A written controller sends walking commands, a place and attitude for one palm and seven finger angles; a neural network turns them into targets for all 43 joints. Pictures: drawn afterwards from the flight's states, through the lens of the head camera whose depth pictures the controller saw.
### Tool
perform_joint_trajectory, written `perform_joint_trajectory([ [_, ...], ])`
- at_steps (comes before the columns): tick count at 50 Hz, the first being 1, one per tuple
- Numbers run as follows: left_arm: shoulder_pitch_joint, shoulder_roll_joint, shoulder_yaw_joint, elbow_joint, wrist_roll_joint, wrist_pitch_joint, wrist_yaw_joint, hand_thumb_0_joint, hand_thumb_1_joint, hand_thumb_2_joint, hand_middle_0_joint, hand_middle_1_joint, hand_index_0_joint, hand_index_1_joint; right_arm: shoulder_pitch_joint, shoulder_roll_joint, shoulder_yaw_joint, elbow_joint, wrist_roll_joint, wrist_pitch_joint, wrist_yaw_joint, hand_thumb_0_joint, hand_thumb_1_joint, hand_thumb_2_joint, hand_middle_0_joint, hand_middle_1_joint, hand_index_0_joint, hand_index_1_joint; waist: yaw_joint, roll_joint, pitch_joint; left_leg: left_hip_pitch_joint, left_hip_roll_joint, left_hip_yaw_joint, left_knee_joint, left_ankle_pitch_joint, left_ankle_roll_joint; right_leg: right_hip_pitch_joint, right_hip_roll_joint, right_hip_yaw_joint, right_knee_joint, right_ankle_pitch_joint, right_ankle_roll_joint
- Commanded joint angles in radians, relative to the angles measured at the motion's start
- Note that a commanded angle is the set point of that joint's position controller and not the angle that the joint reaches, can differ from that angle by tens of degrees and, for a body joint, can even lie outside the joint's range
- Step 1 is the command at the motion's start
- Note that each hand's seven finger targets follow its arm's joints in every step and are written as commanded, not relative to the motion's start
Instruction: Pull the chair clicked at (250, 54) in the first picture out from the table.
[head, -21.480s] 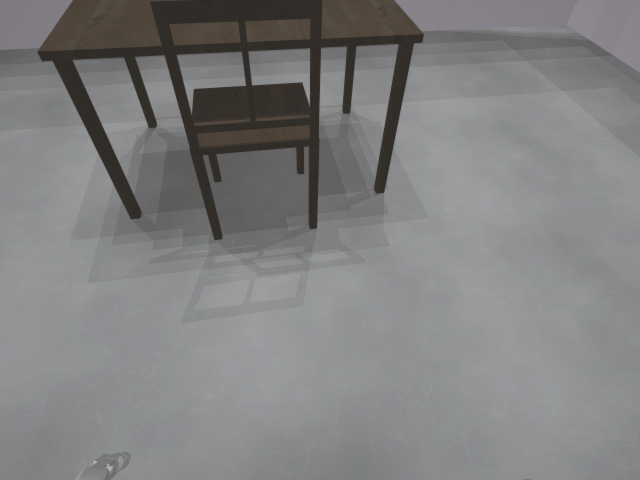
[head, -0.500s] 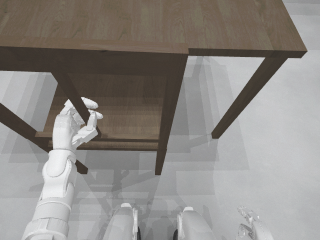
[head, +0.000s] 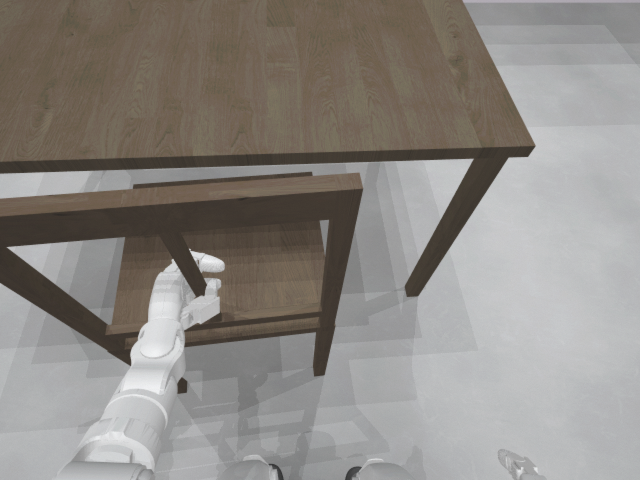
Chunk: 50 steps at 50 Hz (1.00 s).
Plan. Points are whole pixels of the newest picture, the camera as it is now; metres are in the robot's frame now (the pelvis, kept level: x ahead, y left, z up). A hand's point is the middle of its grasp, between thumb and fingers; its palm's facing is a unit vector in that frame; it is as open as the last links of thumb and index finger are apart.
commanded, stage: step backward, pulling the chair out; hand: left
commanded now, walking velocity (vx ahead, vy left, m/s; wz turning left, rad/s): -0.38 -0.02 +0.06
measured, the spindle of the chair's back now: (196, 282) +0.38 +0.17 -0.06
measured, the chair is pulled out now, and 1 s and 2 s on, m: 0.07 0.19 0.31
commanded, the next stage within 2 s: none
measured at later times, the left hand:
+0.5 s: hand (235, 371) +0.25 +0.11 -0.06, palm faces -0.04 -0.99 -0.16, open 5.0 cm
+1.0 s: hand (230, 387) +0.24 +0.11 -0.06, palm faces +0.00 -0.99 -0.17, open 5.1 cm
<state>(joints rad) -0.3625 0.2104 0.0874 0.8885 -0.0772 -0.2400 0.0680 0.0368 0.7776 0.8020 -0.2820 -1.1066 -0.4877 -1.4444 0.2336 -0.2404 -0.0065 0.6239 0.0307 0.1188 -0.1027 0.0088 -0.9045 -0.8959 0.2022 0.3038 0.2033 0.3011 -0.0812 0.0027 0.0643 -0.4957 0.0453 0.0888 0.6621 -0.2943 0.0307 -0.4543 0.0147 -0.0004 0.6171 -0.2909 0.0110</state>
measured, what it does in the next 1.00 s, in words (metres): lifts its left foot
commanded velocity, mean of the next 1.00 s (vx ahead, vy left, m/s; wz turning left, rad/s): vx -0.38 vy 0.00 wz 0.07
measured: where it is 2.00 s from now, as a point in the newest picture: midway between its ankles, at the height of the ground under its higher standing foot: outside the picture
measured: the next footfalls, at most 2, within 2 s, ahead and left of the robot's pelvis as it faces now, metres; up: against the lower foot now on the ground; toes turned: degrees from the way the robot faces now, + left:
left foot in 1.04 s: -0.14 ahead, +0.16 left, +0.00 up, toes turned +3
right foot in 1.54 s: -0.06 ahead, -0.12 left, +0.00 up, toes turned -1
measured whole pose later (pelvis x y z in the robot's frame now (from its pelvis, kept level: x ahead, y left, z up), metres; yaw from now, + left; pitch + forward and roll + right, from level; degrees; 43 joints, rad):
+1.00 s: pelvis -0.10 +0.00 +0.01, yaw +3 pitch +4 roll +2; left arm -0.39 0.11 -0.01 0.93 -0.02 -0.20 0.11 0.04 0.72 0.82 -0.28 -1.19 -0.49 -1.44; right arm 0.20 -0.30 -0.01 0.75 0.03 -0.01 -0.11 0.01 -0.91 -0.90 0.20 0.30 0.20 0.30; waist -0.07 -0.01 0.10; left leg -0.32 0.01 -0.02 0.71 -0.47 -0.03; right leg -0.50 -0.09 -0.04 0.52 -0.10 0.01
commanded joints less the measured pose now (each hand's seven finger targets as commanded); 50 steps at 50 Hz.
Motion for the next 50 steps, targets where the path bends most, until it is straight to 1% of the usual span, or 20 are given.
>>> perform_joint_trajectory([
  [1, -0.129, 0.177, 0.012, -0.191, 0.052, -0.046, 0.018, 0.0, 0.9, 0.9, -0.5, -1.45, -0.5, -1.45, 0.034, -0.134, -0.05, -0.097, 0.001, -0.025, -0.01, 0.0, -0.9, -0.9, 0.2, 0.3, 0.2, 0.3, 0.04, 0.112, -0.441, 0.275, 0.165, -0.167, -0.087, 0.546, 0.002, 0.21, -0.089, 0.047, -0.046, 0.484, -0.024],
  [4, -0.168, 0.156, -0.02, -0.199, 0.05, -0.052, 0.022, 0.0, 0.9, 0.9, -0.5, -1.45, -0.5, -1.45, 0.031, -0.126, -0.053, -0.088, 0.011, -0.031, -0.019, 0.0, -0.9, -0.9, 0.2, 0.3, 0.2, 0.3, 0.024, 0.036, -0.459, 0.266, 0.129, -0.12, -0.08, 0.404, -0.022, 0.236, -0.136, 0.091, -0.073, 0.585, -0.032],
  [6, -0.191, 0.192, -0.005, -0.179, 0.054, -0.056, 0.03, 0.0, 0.9, 0.9, -0.5, -1.45, -0.5, -1.45, 0.027, -0.134, -0.055, -0.075, 0.01, -0.039, -0.028, 0.0, -0.9, -0.9, 0.2, 0.3, 0.2, 0.3, 0.023, 0.051, -0.442, 0.27, 0.117, -0.107, -0.094, 0.339, -0.025, 0.217, -0.147, 0.106, -0.094, 0.551, -0.027],
  [9, -0.233, 0.166, -0.042, -0.151, 0.054, -0.062, 0.035, 0.0, 0.9, 0.9, -0.5, -1.45, -0.5, -1.45, 0.014, -0.126, -0.049, -0.055, 0.015, -0.048, -0.032, 0.0, -0.9, -0.9, 0.2, 0.3, 0.2, 0.3, 0.022, 0.05, -0.406, 0.261, 0.096, -0.09, -0.109, 0.216, -0.024, 0.187, -0.159, 0.12, -0.143, 0.411, -0.014],
  [11, -0.249, 0.191, -0.032, -0.127, 0.054, -0.062, 0.042, 0.0, 0.9, 0.9, -0.5, -1.45, -0.5, -1.45, 0.012, -0.137, -0.051, -0.044, 0.019, -0.055, -0.038, 0.0, -0.9, -0.9, 0.2, 0.3, 0.2, 0.3, 0.025, 0.024, -0.381, 0.252, 0.076, -0.089, -0.11, 0.148, -0.025, 0.169, -0.172, 0.144, -0.188, 0.323, -0.015],
  [15, -0.274, 0.156, -0.067, -0.078, 0.051, -0.066, 0.047, 0.0, 0.9, 0.9, -0.5, -1.45, -0.5, -1.45, -0.006, -0.134, -0.043, -0.029, 0.025, -0.076, -0.036, 0.0, -0.9, -0.9, 0.2, 0.3, 0.2, 0.3, 0.031, -0.042, -0.313, 0.245, 0.051, -0.09, -0.123, -0.01, -0.02, 0.094, -0.194, 0.162, -0.28, 0.047, -0.016],
  [20, -0.284, 0.108, -0.104, -0.062, 0.054, -0.076, 0.052, 0.0, 0.9, 0.9, -0.5, -1.45, -0.5, -1.45, -0.013, -0.135, -0.033, -0.028, 0.024, -0.111, -0.04, 0.0, -0.9, -0.9, 0.2, 0.3, 0.2, 0.3, 0.037, 0.008, -0.265, 0.239, 0.099, -0.151, -0.223, -0.088, 0.01, 0.04, -0.121, 0.095, -0.252, -0.134, -0.004],
  [24, -0.292, 0.08, -0.12, -0.087, 0.052, -0.073, 0.052, 0.0, 0.9, 0.9, -0.5, -1.45, -0.5, -1.45, -0.022, -0.136, -0.026, -0.037, 0.018, -0.125, -0.043, 0.0, -0.9, -0.9, 0.2, 0.3, 0.2, 0.3, 0.048, 0.098, -0.283, 0.178, 0.18, -0.229, -0.327, -0.146, 0.045, 0.096, -0.067, 0.043, -0.078, -0.122, -0.012],
  [26, -0.298, 0.086, -0.111, -0.093, 0.049, -0.068, 0.054, 0.0, 0.9, 0.9, -0.5, -1.45, -0.5, -1.45, -0.019, -0.14, -0.027, -0.033, 0.014, -0.127, -0.048, 0.0, -0.9, -0.9, 0.2, 0.3, 0.2, 0.3, 0.05, 0.114, -0.29, 0.167, 0.217, -0.269, -0.336, -0.086, 0.065, 0.119, -0.054, 0.035, -0.005, -0.066, -0.017],
  [29, -0.307, 0.078, -0.116, -0.101, 0.059, -0.062, 0.049, 0.0, 0.9, 0.9, -0.5, -1.45, -0.5, -1.45, -0.011, -0.135, -0.028, -0.024, 0.002, -0.134, -0.04, 0.0, -0.9, -0.9, 0.2, 0.3, 0.2, 0.3, 0.045, 0.13, -0.299, 0.183, 0.23, -0.25, -0.282, 0.057, 0.072, 0.154, -0.06, 0.035, 0.004, 0.001, -0.022],
  [33, -0.296, 0.076, -0.111, -0.11, 0.062, -0.052, 0.044, 0.0, 0.9, 0.9, -0.5, -1.45, -0.5, -1.45, -0.028, -0.135, -0.032, -0.026, -0.003, -0.139, -0.034, 0.0, -0.9, -0.9, 0.2, 0.3, 0.2, 0.3, 0.048, 0.127, -0.268, 0.058, 0.225, -0.242, -0.278, -0.099, 0.063, 0.219, -0.075, 0.047, 0.007, -0.037, -0.038],
  [36, -0.264, 0.123, -0.075, -0.113, 0.061, -0.053, 0.05, 0.0, 0.9, 0.9, -0.5, -1.45, -0.5, -1.45, -0.022, -0.137, -0.042, -0.027, -0.005, -0.145, -0.033, 0.0, -0.9, -0.9, 0.2, 0.3, 0.2, 0.3, 0.052, 0.026, -0.247, -0.002, 0.144, -0.196, -0.175, -0.233, 0.028, 0.195, -0.145, 0.167, -0.105, -0.141, -0.073],
  [38, -0.263, 0.133, -0.077, -0.112, 0.068, -0.055, 0.062, 0.0, 0.9, 0.9, -0.5, -1.45, -0.5, -1.45, -0.004, -0.122, -0.045, -0.009, 0.0, -0.143, -0.026, 0.0, -0.9, -0.9, 0.2, 0.3, 0.2, 0.3, 0.042, -0.135, -0.263, 0.142, 0.01, -0.1, 0.116, -0.22, -0.039, 0.015, -0.311, 0.348, -0.353, -0.33, -0.132],
  [39, -0.275, 0.144, -0.073, -0.099, 0.075, -0.045, 0.071, 0.0, 0.9, 0.9, -0.5, -1.45, -0.5, -1.45, -0.021, -0.118, -0.046, 0.002, -0.003, -0.14, -0.021, 0.0, -0.9, -0.9, 0.2, 0.3, 0.2, 0.3, 0.056, -0.18, -0.274, 0.181, -0.036, -0.094, 0.335, -0.203, -0.059, -0.034, -0.395, 0.383, -0.438, -0.369, -0.166],
  [40, -0.288, 0.141, -0.068, -0.098, 0.08, -0.029, 0.074, 0.0, 0.9, 0.9, -0.5, -1.45, -0.5, -1.45, -0.052, -0.116, -0.043, 0.002, -0.01, -0.14, -0.015, 0.0, -0.9, -0.9, 0.2, 0.3, 0.2, 0.3, 0.072, -0.18, -0.276, 0.12, -0.05, -0.133, 0.489, -0.24, -0.061, -0.004, -0.422, 0.382, -0.455, -0.328, -0.191],
  [41, -0.274, 0.144, -0.051, -0.099, 0.082, -0.02, 0.075, 0.0, 0.9, 0.9, -0.5, -1.45, -0.5, -1.45, -0.049, -0.12, -0.041, 0.008, -0.012, -0.148, -0.014, 0.0, -0.9, -0.9, 0.2, 0.3, 0.2, 0.3, 0.075, -0.178, -0.291, 0.059, -0.057, -0.164, 0.521, -0.246, -0.061, 0.081, -0.431, 0.386, -0.416, -0.172, -0.215],
  [42, -0.269, 0.134, -0.044, -0.093, 0.079, -0.016, 0.073, 0.0, 0.9, 0.9, -0.5, -1.45, -0.5, -1.45, -0.051, -0.108, -0.029, 0.018, -0.013, -0.154, -0.008, 0.0, -0.9, -0.9, 0.2, 0.3, 0.2, 0.3, 0.066, -0.139, -0.3, 0.023, -0.03, -0.189, 0.476, -0.222, -0.064, 0.17, -0.415, 0.312, -0.338, -0.016, -0.207],
  [44, -0.271, 0.123, -0.037, -0.115, 0.074, -0.024, 0.07, 0.0, 0.9, 0.9, -0.5, -1.45, -0.5, -1.45, -0.059, -0.104, -0.018, 0.023, -0.008, -0.16, -0.004, 0.0, -0.9, -0.9, 0.2, 0.3, 0.2, 0.3, 0.057, -0.14, -0.332, 0.059, -0.031, -0.169, 0.335, -0.229, -0.068, 0.257, -0.355, 0.189, -0.25, 0.212, -0.159],
  [47, -0.222, 0.104, -0.044, -0.096, 0.07, -0.01, 0.068, 0.0, 0.9, 0.9, -0.5, -1.45, -0.5, -1.45, -0.022, -0.118, -0.021, 0.042, -0.008, -0.163, -0.011, 0.0, -0.9, -0.9, 0.2, 0.3, 0.2, 0.3, 0.068, -0.159, -0.326, 0.126, -0.045, -0.106, 0.053, -0.223, -0.065, 0.311, -0.324, 0.169, -0.25, 0.313, -0.129],
  [50, -0.247, 0.063, -0.093, -0.13, 0.069, -0.001, 0.048, 0.0, 0.9, 0.9, -0.5, -1.45, -0.5, -1.45, 0.026, -0.131, -0.031, 0.044, -0.007, -0.154, -0.025, 0.0, -0.9, -0.9, 0.2, 0.3, 0.2, 0.3, 0.04, -0.145, -0.371, 0.234, 0.011, -0.085, -0.298, 0.058, -0.057, 0.371, -0.269, 0.106, -0.118, 0.456, -0.069],
])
